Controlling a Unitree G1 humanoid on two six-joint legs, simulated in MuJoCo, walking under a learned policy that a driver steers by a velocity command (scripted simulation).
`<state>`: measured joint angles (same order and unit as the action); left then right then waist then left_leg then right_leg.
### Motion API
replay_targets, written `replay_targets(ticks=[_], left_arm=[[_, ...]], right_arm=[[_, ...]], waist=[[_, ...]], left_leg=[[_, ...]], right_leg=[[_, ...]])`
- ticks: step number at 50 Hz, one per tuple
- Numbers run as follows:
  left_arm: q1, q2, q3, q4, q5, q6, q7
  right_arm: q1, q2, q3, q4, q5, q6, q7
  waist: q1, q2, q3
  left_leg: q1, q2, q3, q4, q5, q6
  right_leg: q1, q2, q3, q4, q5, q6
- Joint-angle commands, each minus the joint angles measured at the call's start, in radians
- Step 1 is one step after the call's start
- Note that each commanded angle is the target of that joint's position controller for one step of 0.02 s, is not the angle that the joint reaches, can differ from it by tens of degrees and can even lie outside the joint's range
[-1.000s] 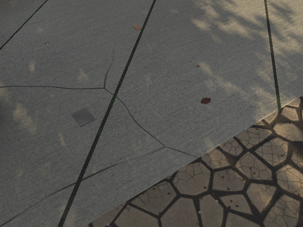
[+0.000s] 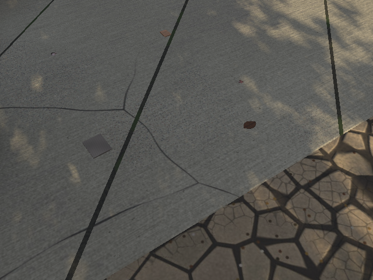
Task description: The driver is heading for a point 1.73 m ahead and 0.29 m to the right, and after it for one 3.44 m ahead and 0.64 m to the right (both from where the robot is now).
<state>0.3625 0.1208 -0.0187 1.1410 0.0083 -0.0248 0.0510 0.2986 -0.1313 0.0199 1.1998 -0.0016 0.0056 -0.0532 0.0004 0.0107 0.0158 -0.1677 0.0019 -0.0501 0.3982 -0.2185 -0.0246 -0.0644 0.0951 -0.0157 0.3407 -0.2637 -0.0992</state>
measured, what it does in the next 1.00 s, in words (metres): stands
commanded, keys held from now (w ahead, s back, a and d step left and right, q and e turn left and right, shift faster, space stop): no key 0.30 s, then w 0.04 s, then no key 0.66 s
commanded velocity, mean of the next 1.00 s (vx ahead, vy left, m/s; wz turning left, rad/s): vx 0.02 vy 0.00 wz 0.00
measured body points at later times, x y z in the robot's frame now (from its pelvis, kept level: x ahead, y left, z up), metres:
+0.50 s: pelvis +0.01 +0.00 +0.00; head +0.02 +0.00 +0.45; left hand -0.04 +0.21 -0.16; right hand -0.03 -0.20 -0.17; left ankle +0.00 +0.14 -0.74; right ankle -0.05 -0.05 -0.74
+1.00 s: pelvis +0.01 +0.01 +0.00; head +0.02 +0.00 +0.45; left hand -0.03 +0.22 -0.16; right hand -0.03 -0.20 -0.17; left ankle +0.00 +0.14 -0.74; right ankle -0.05 -0.05 -0.74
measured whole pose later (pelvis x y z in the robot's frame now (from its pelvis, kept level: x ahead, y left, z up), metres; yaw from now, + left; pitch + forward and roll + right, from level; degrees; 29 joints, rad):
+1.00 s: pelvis +0.01 +0.01 +0.00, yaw +0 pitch -1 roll +1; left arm 0.37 0.12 -0.02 1.14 0.01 -0.03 0.05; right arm 0.32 -0.12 0.02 1.18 0.00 0.00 -0.05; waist 0.00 0.00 0.03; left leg -0.15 -0.01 -0.04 0.41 -0.25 -0.01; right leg -0.05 0.08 -0.01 0.36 -0.30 -0.09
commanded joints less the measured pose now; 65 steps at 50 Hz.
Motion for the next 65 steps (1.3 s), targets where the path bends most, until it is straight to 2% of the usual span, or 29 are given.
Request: replay_targets(ticks=[1, 15, 16, 17, 18, 20, 23, 26, 42, 65], left_arm=[[0.097, 0.077, 0.011, -0.001, 0.0, -0.002, 0.002], [0.108, 0.074, 0.011, -0.001, 0.0, -0.003, 0.002], [0.114, 0.069, 0.009, 0.0, 0.001, -0.003, 0.002], [0.116, 0.077, 0.013, -0.002, 0.002, -0.001, 0.001], [0.105, 0.078, 0.013, -0.005, 0.004, 0.0, 0.001], [0.097, 0.069, 0.01, -0.006, 0.003, -0.003, 0.001], [0.117, 0.073, 0.01, 0.0, 0.0, -0.013, 0.001], [0.119, 0.075, 0.01, 0.0, -0.002, -0.014, 0.002], [0.114, 0.07, 0.009, 0.001, 0.0, -0.005, 0.005], [0.121, 0.061, 0.006, 0.001, 0.0, -0.006, 0.002]], right_arm=[[0.08, -0.059, -0.007, 0.0, 0.0, -0.001, -0.002], [0.094, -0.055, -0.006, -0.003, 0.0, -0.002, -0.002], [0.097, -0.049, -0.004, -0.002, -0.002, -0.002, -0.002], [0.087, -0.05, -0.005, -0.006, -0.006, -0.001, -0.001], [0.075, -0.049, -0.005, -0.011, -0.01, 0.0, 0.001], [0.082, -0.046, -0.004, -0.01, -0.009, -0.003, 0.002], [0.107, -0.05, -0.006, -0.004, 0.0, -0.013, -0.001], [0.11, -0.05, -0.007, -0.007, 0.002, -0.014, -0.003], [0.111, -0.048, -0.01, -0.013, -0.001, -0.007, -0.004], [0.119, -0.045, -0.01, -0.013, -0.002, -0.005, 0.001]], waist=[[-0.001, -0.019, 0.067], [0.001, -0.015, 0.072], [0.005, -0.016, 0.054], [0.012, -0.023, 0.065], [0.01, -0.028, 0.101], [0.002, -0.019, 0.128], [0.001, -0.009, 0.084], [0.002, -0.015, 0.063], [0.002, -0.013, 0.071], [-0.001, -0.014, 0.088]], left_leg=[[-0.016, 0.073, -0.05, -0.023, 0.146, 0.037], [-0.016, 0.076, -0.048, -0.021, 0.149, 0.038], [-0.01, 0.069, -0.044, -0.025, 0.107, 0.04], [-0.026, 0.055, -0.034, -0.013, 0.053, 0.043], [-0.037, 0.055, -0.034, -0.013, 0.055, 0.042], [-0.03, 0.065, -0.043, -0.024, 0.101, 0.039], [-0.014, 0.073, -0.046, -0.019, 0.169, 0.043], [-0.005, 0.074, -0.042, -0.011, 0.19, 0.046], [0.004, 0.078, -0.045, -0.01, 0.209, 0.051], [-0.004, 0.078, -0.049, -0.028, 0.162, 0.05]], right_leg=[[-0.05, -0.188, 0.133, -0.06, 0.333, 0.033], [-0.048, -0.185, 0.129, -0.056, 0.332, 0.031], [-0.04, -0.18, 0.133, -0.074, 0.238, 0.027], [-0.046, -0.174, 0.147, -0.099, 0.088, 0.016], [-0.079, -0.182, 0.163, -0.117, 0.038, 0.01], [-0.096, -0.183, 0.157, -0.11, 0.124, 0.012], [-0.034, -0.184, 0.129, -0.057, 0.361, 0.023], [-0.01, -0.186, 0.12, -0.037, 0.423, 0.025], [-0.021, -0.186, 0.112, -0.023, 0.392, 0.024], [-0.05, -0.187, 0.116, -0.044, 0.291, 0.023]])
Keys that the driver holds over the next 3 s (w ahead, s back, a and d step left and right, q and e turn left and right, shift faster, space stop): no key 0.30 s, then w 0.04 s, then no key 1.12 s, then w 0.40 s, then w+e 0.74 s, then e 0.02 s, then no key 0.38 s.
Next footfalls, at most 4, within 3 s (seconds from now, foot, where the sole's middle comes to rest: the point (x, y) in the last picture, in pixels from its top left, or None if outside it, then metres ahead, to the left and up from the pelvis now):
1.88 left None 0.22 0.17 -0.78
2.42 right None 0.51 0.00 -0.78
2.90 left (192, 211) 0.80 0.03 -0.78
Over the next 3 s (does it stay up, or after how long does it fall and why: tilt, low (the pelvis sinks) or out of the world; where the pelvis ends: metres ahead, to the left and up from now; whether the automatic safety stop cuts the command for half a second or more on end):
stays up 0.64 0.02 -0.01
